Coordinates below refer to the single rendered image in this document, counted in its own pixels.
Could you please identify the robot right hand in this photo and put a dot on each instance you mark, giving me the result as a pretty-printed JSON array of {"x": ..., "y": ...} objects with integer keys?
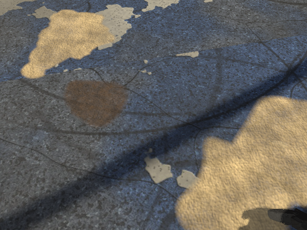
[{"x": 296, "y": 218}]

